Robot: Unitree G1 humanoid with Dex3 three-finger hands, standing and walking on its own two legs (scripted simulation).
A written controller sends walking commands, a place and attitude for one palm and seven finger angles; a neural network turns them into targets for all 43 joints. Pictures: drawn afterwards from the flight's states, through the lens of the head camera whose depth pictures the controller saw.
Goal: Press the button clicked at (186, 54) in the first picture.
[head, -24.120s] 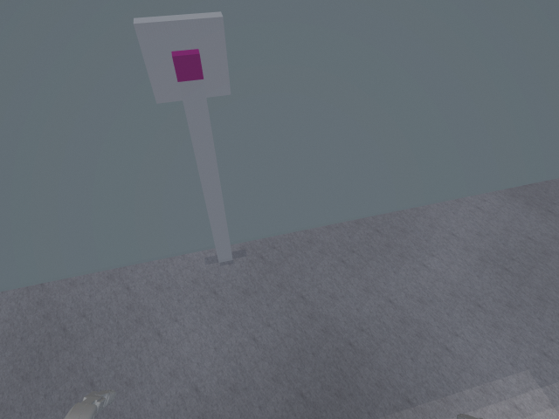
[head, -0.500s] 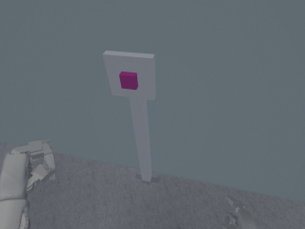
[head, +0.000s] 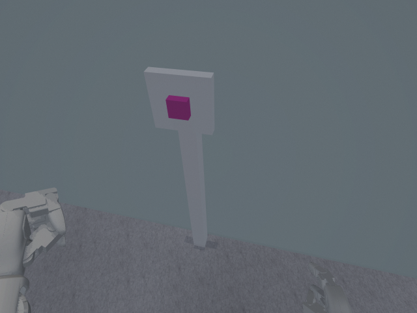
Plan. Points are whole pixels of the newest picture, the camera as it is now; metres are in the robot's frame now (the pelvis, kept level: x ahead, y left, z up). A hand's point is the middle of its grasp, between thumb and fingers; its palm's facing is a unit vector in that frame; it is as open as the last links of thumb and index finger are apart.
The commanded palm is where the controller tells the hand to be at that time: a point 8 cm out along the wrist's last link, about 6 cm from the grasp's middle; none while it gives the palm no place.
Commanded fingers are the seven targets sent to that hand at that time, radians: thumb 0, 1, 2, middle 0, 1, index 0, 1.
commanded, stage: step back with the hand held close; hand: left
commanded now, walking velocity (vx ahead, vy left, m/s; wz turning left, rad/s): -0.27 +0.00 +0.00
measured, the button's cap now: (179, 107) +0.59 +0.17 +0.10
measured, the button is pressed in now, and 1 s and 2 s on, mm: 0 0 0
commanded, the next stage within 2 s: stop stepping back and stand still in 1.24 s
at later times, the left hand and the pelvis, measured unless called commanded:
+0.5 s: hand (29, 253) +0.14 +0.26 +0.16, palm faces +0.35 -0.79 -0.50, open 3.1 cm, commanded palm +0.08 +0.30 +0.17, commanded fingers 0.00 0.90 0.90 -1.30 -1.50 -1.30 -1.50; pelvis -0.05 +0.03 -0.01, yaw -1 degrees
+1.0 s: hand out of the picture +0.05 +0.25 +0.16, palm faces +0.39 -0.79 -0.47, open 3.1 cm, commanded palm -0.01 +0.29 +0.17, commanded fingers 0.00 0.90 0.90 -1.30 -1.50 -1.30 -1.50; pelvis -0.14 +0.01 -0.02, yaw -1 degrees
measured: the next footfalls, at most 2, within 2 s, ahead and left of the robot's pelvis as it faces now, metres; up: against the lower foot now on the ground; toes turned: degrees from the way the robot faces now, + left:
right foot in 0.96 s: -0.18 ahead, -0.10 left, +0.00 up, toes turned +0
left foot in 1.48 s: -0.17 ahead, +0.14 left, +0.00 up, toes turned +0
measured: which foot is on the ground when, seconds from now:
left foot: down 0.00-1.00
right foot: down 0.00-0.76, up 0.78-0.94, down 0.96-1.00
